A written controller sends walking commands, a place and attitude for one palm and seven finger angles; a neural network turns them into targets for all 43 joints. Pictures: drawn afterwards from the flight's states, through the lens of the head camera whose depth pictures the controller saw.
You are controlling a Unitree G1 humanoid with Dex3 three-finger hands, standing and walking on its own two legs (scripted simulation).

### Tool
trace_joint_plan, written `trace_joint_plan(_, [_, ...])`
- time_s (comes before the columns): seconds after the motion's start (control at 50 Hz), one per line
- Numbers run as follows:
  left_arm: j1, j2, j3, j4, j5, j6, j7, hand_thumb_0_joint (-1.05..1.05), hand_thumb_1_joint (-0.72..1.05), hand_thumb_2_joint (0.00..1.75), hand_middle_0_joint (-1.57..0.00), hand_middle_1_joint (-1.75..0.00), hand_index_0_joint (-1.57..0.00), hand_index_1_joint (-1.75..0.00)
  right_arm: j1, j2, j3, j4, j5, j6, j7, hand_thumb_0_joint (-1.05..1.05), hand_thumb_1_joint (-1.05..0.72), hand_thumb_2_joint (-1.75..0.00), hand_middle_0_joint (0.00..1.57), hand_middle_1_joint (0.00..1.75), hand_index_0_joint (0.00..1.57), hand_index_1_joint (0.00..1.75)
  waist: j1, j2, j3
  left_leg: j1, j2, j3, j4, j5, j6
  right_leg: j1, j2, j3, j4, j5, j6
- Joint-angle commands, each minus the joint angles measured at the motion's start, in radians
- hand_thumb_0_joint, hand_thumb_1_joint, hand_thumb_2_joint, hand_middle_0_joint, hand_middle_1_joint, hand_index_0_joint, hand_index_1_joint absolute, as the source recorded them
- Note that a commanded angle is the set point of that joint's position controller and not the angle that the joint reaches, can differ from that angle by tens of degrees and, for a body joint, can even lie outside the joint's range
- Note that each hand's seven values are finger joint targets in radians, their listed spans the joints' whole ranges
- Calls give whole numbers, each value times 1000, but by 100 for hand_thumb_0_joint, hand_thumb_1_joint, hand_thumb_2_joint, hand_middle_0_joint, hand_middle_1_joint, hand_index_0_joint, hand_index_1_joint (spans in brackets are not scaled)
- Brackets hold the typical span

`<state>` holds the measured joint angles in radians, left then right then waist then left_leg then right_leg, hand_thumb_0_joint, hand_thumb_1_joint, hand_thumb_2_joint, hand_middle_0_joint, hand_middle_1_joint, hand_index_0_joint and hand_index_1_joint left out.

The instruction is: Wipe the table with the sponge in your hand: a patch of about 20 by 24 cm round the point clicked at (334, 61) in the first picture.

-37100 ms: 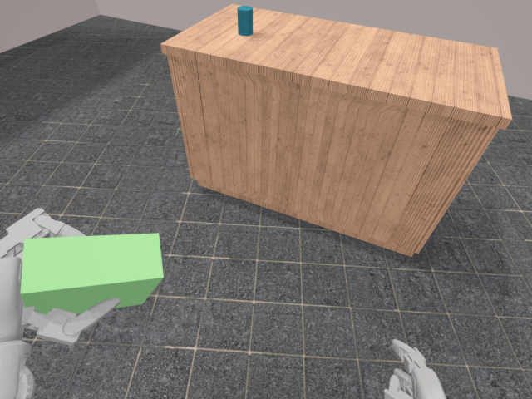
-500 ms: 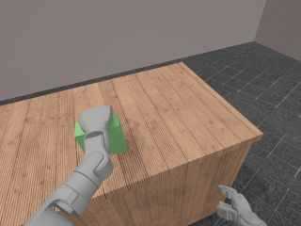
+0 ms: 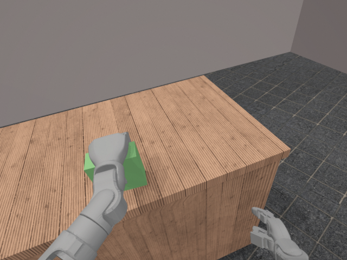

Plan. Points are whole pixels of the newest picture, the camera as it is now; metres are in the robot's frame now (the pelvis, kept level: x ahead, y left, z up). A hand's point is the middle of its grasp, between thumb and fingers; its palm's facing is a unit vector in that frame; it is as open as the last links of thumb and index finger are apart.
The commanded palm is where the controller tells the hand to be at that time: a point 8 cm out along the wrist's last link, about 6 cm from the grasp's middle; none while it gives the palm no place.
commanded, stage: wipe back along the third lane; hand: left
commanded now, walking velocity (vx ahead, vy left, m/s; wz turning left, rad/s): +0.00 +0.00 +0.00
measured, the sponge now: (120, 174) +0.32 +0.19 +0.05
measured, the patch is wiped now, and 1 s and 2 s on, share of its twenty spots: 1.00 1.00 1.00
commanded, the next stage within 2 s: slide back across to the middle lane in 0.02 s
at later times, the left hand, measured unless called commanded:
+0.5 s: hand (108, 172) +0.28 +0.19 +0.11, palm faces +0.12 -0.19 -0.97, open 9.7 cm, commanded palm +0.24 +0.20 +0.16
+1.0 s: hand (83, 179) +0.26 +0.24 +0.10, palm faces +0.05 -0.10 -0.99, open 9.7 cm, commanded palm +0.24 +0.25 +0.15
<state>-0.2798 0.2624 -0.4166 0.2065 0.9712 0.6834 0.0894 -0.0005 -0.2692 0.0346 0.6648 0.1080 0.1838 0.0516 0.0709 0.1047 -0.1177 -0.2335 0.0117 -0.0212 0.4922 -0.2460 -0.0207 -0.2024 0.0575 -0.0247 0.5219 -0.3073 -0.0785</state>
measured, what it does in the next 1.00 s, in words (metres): stands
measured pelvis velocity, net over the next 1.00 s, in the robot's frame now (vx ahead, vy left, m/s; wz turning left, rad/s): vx -0.01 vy -0.01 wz -0.01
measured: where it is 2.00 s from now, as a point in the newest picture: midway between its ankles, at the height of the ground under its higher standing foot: outside the picture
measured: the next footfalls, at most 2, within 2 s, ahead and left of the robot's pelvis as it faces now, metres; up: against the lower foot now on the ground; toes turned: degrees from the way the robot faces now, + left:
none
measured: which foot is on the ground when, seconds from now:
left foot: down 0.00-1.00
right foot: down 0.00-1.00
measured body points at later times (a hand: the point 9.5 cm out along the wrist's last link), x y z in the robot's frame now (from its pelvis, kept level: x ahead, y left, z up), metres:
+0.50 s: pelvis +0.00 -0.01 +0.00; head -0.05 -0.06 +0.44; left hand +0.27 +0.19 +0.16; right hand +0.25 -0.21 -0.06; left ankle +0.01 +0.14 -0.73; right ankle -0.02 -0.07 -0.74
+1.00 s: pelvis -0.01 -0.01 +0.00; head -0.06 -0.06 +0.45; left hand +0.25 +0.25 +0.16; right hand +0.23 -0.22 -0.08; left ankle +0.01 +0.14 -0.73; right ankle -0.02 -0.07 -0.74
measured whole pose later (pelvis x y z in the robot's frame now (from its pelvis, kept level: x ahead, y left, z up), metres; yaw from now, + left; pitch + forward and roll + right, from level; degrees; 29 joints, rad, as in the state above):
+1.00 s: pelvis -0.01 -0.01 +0.00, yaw -1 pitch -3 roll +1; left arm -0.07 0.41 -0.19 0.02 0.92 0.53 -0.01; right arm 0.02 -0.28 0.04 0.69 0.08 0.09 -0.04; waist 0.09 0.11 -0.07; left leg -0.20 0.02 -0.02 0.48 -0.23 -0.01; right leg -0.17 0.07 -0.02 0.51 -0.28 -0.09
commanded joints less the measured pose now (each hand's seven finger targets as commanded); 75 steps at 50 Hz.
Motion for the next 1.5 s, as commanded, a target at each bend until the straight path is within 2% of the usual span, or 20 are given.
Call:
trace_joint_plan(0.0, [-134, 2, 52, -112, -59, -2, -30, 0, 10, 130, -120, -160, -120, -160, -283, -71, -29, -191, -2, -66, -1, 0, -90, -90, 20, 30, 20, 30, 15, -201, -106, 35, -47, 41, -15, 160, 64, 39, -29, 66, -107, 279, 32])
trace_joint_plan(0.06, [-92, -21, 26, -138, -57, 8, -34, 0, 10, 130, -120, -160, -120, -160, -293, -66, -27, -192, -2, -66, 7, 0, -90, -90, 20, 30, 20, 30, 15, -209, -94, 36, -47, 44, -9, 176, 64, 40, -30, 67, -106, 314, 33])
trace_joint_plan(0.18, [-74, 105, 141, -234, -44, -1, -32, 0, 10, 130, -120, -160, -120, -160, -298, -74, -30, -191, -8, -65, -1, 0, -90, -90, 20, 30, 20, 30, 29, -182, -107, 51, -47, 37, -13, 190, 63, 56, -23, 95, -101, 332, 27])
trace_joint_plan(0.24, [-40, 91, 126, -279, -46, -12, -36, 0, 10, 130, -120, -160, -120, -160, -306, -65, -24, -200, -10, -69, -8, 0, -90, -90, 20, 30, 20, 30, 28, -191, -101, 54, -49, 42, -10, 205, 65, 66, -25, 93, -100, 354, 32])
trace_joint_plan(0.28, [-28, 168, 197, -315, -37, -20, -34, 0, 10, 130, -120, -160, -120, -160, -299, -74, -26, -195, -14, -69, -17, 0, -90, -90, 20, 30, 20, 30, 34, -156, -102, 64, -48, 33, -14, 211, 62, 69, -21, 112, -101, 351, 24])
trace_joint_plan(0.3, [-19, 124, 157, -335, -37, -25, -37, 0, 10, 130, -120, -160, -120, -160, -306, -63, -23, -206, -13, -70, -18, 0, -90, -90, 20, 30, 20, 30, 30, -159, -98, 63, -48, 36, -14, 219, 64, 70, -24, 99, -95, 357, 26])
trace_joint_plan(0.36, [7, 165, 192, -382, -35, -38, -42, 0, 10, 130, -120, -160, -120, -160, -300, -66, -24, -206, -17, -73, -25, 0, -90, -90, 20, 30, 20, 30, 31, -159, -97, 76, -47, 31, -12, 235, 65, 73, -22, 110, -99, 385, 24])
trace_joint_plan(0.58, [-16, 294, 304, -417, -26, -76, -40, 0, 10, 130, -120, -160, -120, -160, -281, -81, -24, -190, -31, -95, -69, 0, -90, -90, 20, 30, 20, 30, 37, -110, -67, 99, -47, 15, -36, 176, 64, 35, -20, 142, -143, 222, 15])
trace_joint_plan(0.6, [-30, 260, 276, -413, -30, -78, -43, 0, 10, 130, -120, -160, -120, -160, -289, -73, -21, -198, -27, -100, -73, 0, -90, -90, 20, 30, 20, 30, 34, -108, -75, 90, -49, 18, -36, 173, 66, 40, -22, 128, -136, 217, 18])
trace_joint_plan(0.68, [-6, 351, 354, -366, -18, -86, -50, 0, 10, 130, -120, -160, -120, -160, -276, -89, -24, -177, -34, -114, -83, 0, -90, -90, 20, 30, 20, 30, 45, -114, -77, 92, -54, 10, -31, 171, 64, 47, -25, 159, -147, 214, 16])
trace_joint_plan(0.7, [-10, 290, 305, -374, -20, -89, -55, 0, 10, 130, -120, -160, -120, -160, -282, -79, -20, -188, -31, -119, -81, 0, -90, -90, 20, 30, 20, 30, 39, -110, -88, 83, -55, 15, -31, 178, 67, 56, -26, 139, -135, 234, 20])
trace_joint_plan(0.88, [5, 382, 383, -321, -12, -132, -77, 0, 10, 130, -120, -160, -120, -160, -245, -100, -26, -158, -41, -152, -89, 0, -90, -90, 20, 30, 20, 30, 40, -129, -65, 78, -57, 5, -23, 165, 69, 42, -28, 159, -146, 245, 22])
trace_joint_plan(0.9, [-8, 330, 341, -308, -19, -137, -79, 0, 10, 130, -120, -160, -120, -160, -249, -90, -24, -165, -37, -155, -94, 0, -90, -90, 20, 30, 20, 30, 32, -133, -52, 67, -58, 11, -26, 154, 71, 35, -30, 142, -146, 232, 27])
trace_joint_plan(1.18, [-206, 362, 369, -72, -19, -250, -68, 0, 10, 130, -120, -160, -120, -160, -157, -109, -35, -120, -34, -186, -126, 0, -90, -90, 20, 30, 20, 30, 10, -123, -68, 46, -59, 1, -46, 98, 68, 6, -28, 115, -168, 167, 24])
trace_joint_plan(1.2, [-231, 311, 327, -58, -28, -258, -66, 0, 10, 130, -120, -160, -120, -160, -154, -102, -32, -129, -32, -189, -129, 0, -90, -90, 20, 30, 20, 30, 2, -143, -70, 33, -61, 7, -42, 93, 71, 9, -31, 97, -165, 167, 31])
trace_joint_plan(1.26, [-248, 319, 331, 33, -22, -263, -63, 0, 10, 130, -120, -160, -120, -160, -129, -113, -36, -112, -31, -183, -131, 0, -90, -90, 20, 30, 20, 30, -9, -187, -53, 12, -60, 10, -35, 86, 70, -5, -32, 104, -171, 179, 36])
trace_joint_plan(1.38, [-288, 391, 381, 121, 2, -279, -59, 0, 10, 130, -120, -160, -120, -160, -89, -129, -45, -101, -31, -169, -130, 0, -90, -90, 20, 30, 20, 30, -3, -144, -94, 1, -61, 3, -35, 95, 70, 7, -30, 108, -160, 194, 27])
trace_joint_plan(1.4, [-316, 328, 326, 131, -4, -283, -62, 0, 10, 130, -120, -160, -120, -160, -84, -119, -42, -111, -28, -168, -130, 0, -90, -90, 20, 30, 20, 30, -15, -149, -89, -11, -63, 9, -30, 97, 73, 4, -32, 88, -155, 204, 33])
trace_joint_plan(1.46, [-345, 334, 327, 192, -3, -294, -62, 0, 10, 130, -120, -160, -120, -160, -66, -126, -45, -102, -25, -161, -128, 0, -90, -90, 20, 30, 20, 30, -23, -160, -70, -28, -60, 6, -25, 78, 73, -19, -31, 91, -158, 189, 33])
trace_joint_plan(1.48, [-351, 380, 366, 197, -1, -299, -62, 0, 10, 130, -120, -160, -120, -160, -59, -132, -48, -101, -27, -159, -129, 0, -90, -90, 20, 30, 20, 30, -17, -153, -82, -27, -60, 2, -30, 79, 71, -13, -30, 99, -159, 183, 30])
